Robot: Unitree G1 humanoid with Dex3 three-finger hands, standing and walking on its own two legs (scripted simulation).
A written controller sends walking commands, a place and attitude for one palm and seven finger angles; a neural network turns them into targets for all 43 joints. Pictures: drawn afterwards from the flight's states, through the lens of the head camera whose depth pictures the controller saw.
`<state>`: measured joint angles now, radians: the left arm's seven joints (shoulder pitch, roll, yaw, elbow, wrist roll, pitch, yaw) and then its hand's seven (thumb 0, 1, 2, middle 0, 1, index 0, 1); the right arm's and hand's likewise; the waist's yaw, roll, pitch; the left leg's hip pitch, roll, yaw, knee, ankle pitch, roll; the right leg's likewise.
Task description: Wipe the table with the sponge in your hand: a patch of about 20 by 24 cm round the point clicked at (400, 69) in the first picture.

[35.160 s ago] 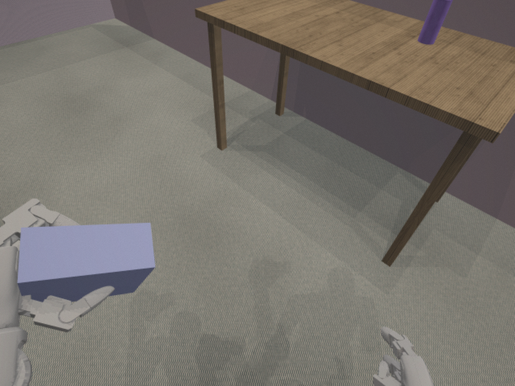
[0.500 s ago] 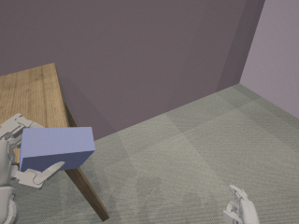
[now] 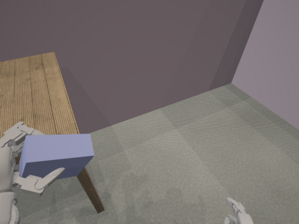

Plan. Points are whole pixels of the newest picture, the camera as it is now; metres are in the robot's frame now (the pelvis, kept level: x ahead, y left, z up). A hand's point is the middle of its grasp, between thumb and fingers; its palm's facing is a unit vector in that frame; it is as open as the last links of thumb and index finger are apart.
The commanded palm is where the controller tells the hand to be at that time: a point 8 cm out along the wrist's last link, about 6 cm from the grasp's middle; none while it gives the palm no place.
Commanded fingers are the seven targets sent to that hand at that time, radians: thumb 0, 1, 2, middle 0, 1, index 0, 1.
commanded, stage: bring the hand home and regain balance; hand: left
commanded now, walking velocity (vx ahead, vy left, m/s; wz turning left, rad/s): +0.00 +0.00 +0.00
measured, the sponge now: (65, 157) +0.23 +0.21 +0.12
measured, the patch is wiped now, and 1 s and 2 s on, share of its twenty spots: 1.00 1.00 1.00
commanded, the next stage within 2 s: come to a stop and stand still in 0.20 s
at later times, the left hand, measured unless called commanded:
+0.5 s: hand (23, 120) +0.27 +0.29 +0.20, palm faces +0.51 -0.78 -0.35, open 9.6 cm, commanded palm +0.18 +0.28 +0.18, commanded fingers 0.00 0.10 1.30 -1.20 -1.60 -1.20 -1.60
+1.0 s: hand (45, 128) +0.28 +0.26 +0.16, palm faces +0.34 -0.83 -0.43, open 9.6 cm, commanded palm +0.22 +0.30 +0.18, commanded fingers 0.00 0.10 1.30 -1.20 -1.60 -1.20 -1.60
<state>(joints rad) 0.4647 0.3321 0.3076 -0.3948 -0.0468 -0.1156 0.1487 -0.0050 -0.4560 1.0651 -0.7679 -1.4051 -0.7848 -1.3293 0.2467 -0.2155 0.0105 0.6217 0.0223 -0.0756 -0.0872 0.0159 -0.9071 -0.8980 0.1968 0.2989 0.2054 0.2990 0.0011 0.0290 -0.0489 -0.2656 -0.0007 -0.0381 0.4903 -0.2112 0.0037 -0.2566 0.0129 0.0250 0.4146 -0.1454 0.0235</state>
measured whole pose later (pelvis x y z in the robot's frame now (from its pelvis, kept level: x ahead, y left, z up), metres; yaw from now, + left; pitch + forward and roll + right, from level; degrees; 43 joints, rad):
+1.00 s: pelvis +0.05 +0.02 +0.00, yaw -1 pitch +2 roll -2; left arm 0.47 0.38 0.40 -0.55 -0.02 -0.22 0.11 0.00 -0.47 1.08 -0.77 -1.41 -0.79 -1.33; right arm 0.16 -0.19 0.01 0.55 0.00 -0.13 -0.02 0.02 -0.91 -0.90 0.20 0.30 0.21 0.30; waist 0.00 -0.03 0.07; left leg -0.25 -0.01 -0.01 0.50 -0.29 0.03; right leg -0.24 0.00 0.06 0.42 -0.22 0.04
